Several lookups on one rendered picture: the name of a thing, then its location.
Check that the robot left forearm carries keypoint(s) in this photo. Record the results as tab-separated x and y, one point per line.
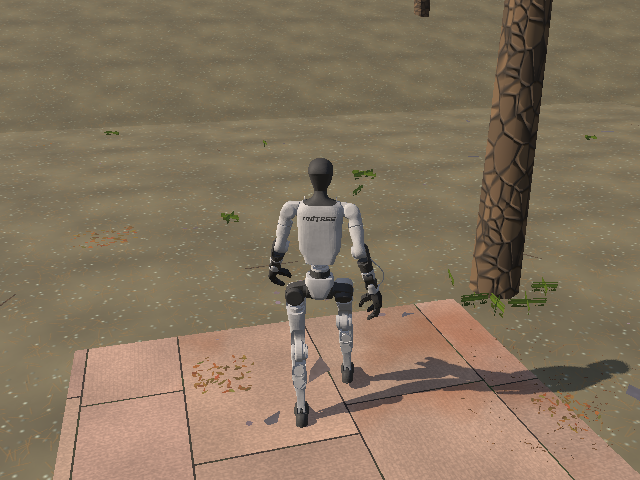
275	259

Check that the robot right upper arm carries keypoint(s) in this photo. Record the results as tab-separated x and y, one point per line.
355	225

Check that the robot left upper arm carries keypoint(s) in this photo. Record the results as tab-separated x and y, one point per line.
288	212

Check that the robot left hand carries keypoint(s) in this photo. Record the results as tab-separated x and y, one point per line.
275	280

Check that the robot right hand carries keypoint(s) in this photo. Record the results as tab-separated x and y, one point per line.
377	303

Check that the robot right forearm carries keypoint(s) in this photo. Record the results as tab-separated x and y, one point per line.
367	272

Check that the right robot foot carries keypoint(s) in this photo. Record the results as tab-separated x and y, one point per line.
347	376

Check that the robot left thigh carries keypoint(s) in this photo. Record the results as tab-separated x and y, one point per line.
296	309

